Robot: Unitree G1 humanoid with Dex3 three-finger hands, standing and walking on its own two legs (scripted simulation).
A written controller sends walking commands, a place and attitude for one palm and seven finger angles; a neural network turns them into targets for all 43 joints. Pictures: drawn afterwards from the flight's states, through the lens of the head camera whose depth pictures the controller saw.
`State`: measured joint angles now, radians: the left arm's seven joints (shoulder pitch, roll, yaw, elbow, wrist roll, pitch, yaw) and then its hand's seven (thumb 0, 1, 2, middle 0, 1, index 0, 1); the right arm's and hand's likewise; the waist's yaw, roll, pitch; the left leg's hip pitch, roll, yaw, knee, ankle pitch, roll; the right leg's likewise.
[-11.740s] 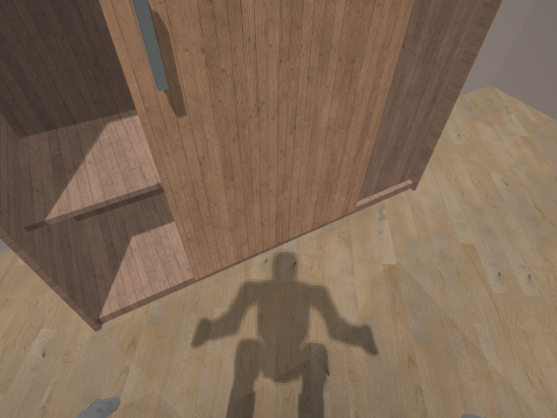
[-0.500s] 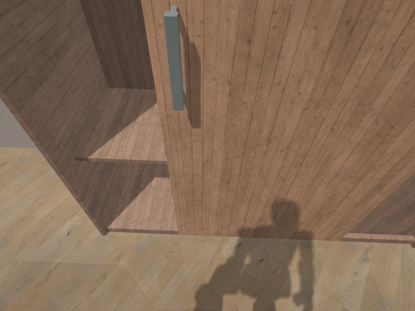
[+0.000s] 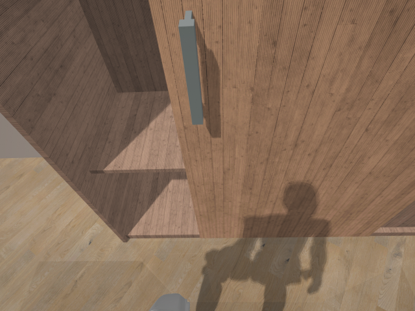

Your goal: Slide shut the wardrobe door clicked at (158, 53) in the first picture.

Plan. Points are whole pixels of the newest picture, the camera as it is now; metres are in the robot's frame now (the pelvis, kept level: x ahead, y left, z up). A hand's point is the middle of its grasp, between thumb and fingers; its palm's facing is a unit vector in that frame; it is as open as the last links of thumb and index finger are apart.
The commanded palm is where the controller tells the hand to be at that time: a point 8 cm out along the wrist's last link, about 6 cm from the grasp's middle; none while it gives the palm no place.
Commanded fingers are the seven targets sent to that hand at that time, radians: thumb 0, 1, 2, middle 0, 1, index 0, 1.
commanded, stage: shuffle to correct the standing spot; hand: right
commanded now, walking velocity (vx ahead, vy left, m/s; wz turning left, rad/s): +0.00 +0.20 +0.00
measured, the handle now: (193, 73) +0.48 +0.04 +0.21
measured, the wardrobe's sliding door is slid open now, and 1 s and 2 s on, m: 0.37 0.37 0.37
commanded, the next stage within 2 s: come to a stop and stand still in 0.40 s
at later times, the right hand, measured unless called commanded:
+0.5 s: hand out of the picture +0.06 -0.04 -0.20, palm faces +0.04 +0.99 -0.14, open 7.3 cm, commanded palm none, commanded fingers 0.00 -0.90 -0.90 0.20 0.30 0.20 0.30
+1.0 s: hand out of the picture +0.01 +0.01 -0.17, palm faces +0.10 +0.97 -0.23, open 7.4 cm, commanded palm none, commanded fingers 0.00 -0.90 -0.90 0.20 0.30 0.20 0.30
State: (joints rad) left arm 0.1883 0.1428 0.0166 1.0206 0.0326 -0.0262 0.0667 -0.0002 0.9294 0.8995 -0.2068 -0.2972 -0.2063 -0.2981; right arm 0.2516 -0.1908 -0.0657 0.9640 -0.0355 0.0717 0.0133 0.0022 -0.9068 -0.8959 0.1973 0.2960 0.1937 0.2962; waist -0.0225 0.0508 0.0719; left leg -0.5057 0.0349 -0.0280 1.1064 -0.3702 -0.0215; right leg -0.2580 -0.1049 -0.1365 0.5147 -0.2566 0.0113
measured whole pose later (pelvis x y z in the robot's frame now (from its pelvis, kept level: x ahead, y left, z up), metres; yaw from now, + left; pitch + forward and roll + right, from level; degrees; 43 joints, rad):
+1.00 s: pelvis -0.01 +0.20 +0.00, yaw -2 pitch +0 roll -1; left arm 0.24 0.22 0.04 1.03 0.01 0.03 0.01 0.01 0.92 0.90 -0.20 -0.30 -0.20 -0.30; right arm 0.26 -0.16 -0.04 1.04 -0.02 0.02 -0.03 0.00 -0.91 -0.90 0.20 0.30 0.20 0.30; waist -0.03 0.00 0.05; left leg -0.26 0.09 0.00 0.53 -0.26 -0.05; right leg -0.21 0.00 -0.08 0.47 -0.28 0.02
